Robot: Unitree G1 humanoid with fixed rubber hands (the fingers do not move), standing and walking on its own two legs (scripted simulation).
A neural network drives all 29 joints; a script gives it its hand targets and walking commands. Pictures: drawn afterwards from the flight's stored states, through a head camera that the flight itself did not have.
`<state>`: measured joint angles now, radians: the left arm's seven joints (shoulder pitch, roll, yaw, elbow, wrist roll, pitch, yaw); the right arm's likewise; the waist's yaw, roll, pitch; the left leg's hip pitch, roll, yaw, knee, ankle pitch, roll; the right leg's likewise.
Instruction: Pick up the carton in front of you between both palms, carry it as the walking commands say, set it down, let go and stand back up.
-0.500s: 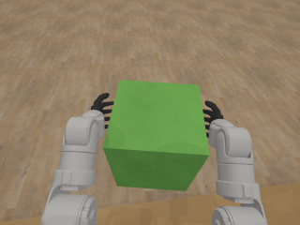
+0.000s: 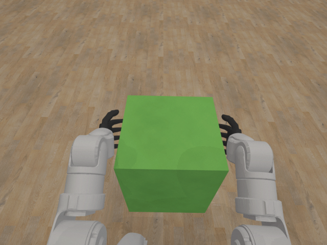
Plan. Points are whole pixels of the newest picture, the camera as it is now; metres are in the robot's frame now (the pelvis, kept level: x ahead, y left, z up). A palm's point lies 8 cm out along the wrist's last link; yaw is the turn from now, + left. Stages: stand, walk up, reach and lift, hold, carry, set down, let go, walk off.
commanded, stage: carry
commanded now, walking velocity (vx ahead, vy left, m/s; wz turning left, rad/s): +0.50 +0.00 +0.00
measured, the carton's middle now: (168, 157) +0.34 +0.03 +0.01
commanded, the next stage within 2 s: none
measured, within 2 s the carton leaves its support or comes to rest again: neither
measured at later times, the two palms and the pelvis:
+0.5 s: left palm (144, 74) +0.73 +0.16 -0.02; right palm (218, 86) +0.70 -0.14 -0.02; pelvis +0.36 +0.04 -0.10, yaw -1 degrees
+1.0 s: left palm (150, 32) +1.00 +0.17 +0.02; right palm (213, 35) +1.03 -0.13 +0.02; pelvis +0.68 +0.00 -0.07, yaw +2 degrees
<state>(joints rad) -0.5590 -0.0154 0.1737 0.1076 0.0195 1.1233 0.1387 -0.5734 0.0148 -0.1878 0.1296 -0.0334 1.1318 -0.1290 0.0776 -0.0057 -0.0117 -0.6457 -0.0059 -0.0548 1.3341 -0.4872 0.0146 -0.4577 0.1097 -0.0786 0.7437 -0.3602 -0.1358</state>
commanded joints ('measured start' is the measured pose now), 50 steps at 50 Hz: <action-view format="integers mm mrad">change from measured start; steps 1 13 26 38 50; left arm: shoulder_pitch -806 -607 -632 -561 -537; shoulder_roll -1152 -1050 -1047 -939 -1118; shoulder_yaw -737 -742 -623 -682 -709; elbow -181 -121 -177 -200 -273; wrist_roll -504 -481 -297 -291 -415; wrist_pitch -35 -60 -38 -30 33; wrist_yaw -259 -270 -181 -193 -294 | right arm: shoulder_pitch -670 -564 -787 -627 -432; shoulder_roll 1021 863 1119 989 1095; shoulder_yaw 597 631 744 737 681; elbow -170 -229 -286 -232 -244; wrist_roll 313 245 522 451 295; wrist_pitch -49 -50 -40 -43 -5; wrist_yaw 196 169 250 249 216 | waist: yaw -8 34 -136 -81 -59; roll -39 -93 103 121 -105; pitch -423 -354 -516 -530 -464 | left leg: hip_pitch -119 257 757 641 39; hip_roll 28 -11 218 108 41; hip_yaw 18 133 -256 108 128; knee -212 -1012 -835 -581 -509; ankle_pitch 97 926 814 1150 170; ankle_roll -14 84 220 44 -51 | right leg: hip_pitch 371 394 -422 350 601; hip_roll -350 -115 -155 -67 -371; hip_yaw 507 195 80 -98 214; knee -219 234 500 -384 -491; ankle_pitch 567 421 -22 548 580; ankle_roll -184 -19 129 52 -25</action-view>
